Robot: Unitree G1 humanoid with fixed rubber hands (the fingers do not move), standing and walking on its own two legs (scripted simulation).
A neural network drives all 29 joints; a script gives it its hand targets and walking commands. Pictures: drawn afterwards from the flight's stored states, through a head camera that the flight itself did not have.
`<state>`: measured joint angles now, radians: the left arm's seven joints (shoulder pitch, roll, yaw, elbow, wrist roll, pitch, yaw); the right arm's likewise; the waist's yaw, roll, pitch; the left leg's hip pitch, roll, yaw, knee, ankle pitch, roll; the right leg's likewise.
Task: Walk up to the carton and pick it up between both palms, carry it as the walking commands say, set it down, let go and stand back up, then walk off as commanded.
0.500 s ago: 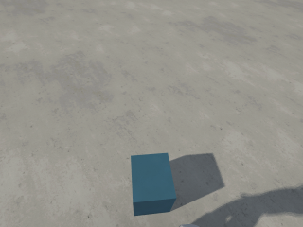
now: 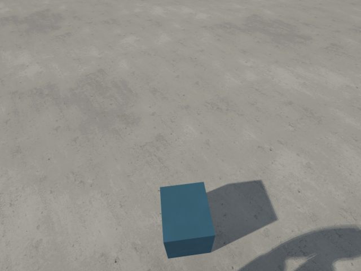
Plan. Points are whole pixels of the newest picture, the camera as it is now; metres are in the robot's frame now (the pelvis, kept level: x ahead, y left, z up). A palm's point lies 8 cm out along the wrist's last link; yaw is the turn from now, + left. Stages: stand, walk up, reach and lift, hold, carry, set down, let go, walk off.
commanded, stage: stand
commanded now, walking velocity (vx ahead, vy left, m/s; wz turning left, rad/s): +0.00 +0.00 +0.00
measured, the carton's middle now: (185, 220) +0.47 +0.00 -0.64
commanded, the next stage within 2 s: reach and lift in 0.68 s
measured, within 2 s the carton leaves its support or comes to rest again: neither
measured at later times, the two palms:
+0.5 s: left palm out of the picture -0.01 +0.22 -0.15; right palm out of the picture +0.00 -0.21 -0.15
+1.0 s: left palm out of the picture +0.16 +0.22 -0.14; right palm (279, 264) +0.16 -0.21 -0.13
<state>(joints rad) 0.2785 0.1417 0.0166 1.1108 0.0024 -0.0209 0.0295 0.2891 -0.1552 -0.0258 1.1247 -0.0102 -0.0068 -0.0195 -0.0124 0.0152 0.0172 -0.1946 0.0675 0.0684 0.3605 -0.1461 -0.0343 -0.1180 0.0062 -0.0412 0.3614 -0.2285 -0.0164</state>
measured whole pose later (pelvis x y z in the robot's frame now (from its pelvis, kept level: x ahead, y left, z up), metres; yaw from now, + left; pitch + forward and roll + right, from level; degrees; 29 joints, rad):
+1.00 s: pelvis +0.01 +0.01 -0.02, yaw -1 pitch +12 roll +0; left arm 0.04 0.13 0.03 0.54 0.02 0.62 0.02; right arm 0.01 -0.19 -0.02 0.60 -0.03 0.60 0.04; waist 0.01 -0.01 -0.06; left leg -0.54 0.03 0.04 0.57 -0.24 -0.01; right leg -0.48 -0.01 0.00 0.59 -0.32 0.00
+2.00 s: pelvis -0.07 +0.02 -0.10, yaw -1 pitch +32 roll +0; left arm -0.78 0.15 0.23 0.70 -0.01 0.32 0.11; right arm -0.86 -0.28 -0.21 0.87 0.00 0.27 0.05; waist 0.02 -0.01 0.01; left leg -1.31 0.01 -0.02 1.01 -0.27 -0.02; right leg -1.26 0.01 0.02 1.07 -0.38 0.01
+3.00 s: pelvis -0.08 +0.01 -0.25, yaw -2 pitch +51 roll +1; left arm -1.23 0.23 0.34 0.86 -0.03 0.16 0.10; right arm -1.31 -0.37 -0.23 0.98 0.02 0.16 -0.02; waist 0.04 -0.01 -0.04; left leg -2.02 -0.01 -0.04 1.55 -0.42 -0.05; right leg -1.98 0.05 0.05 1.61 -0.53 0.03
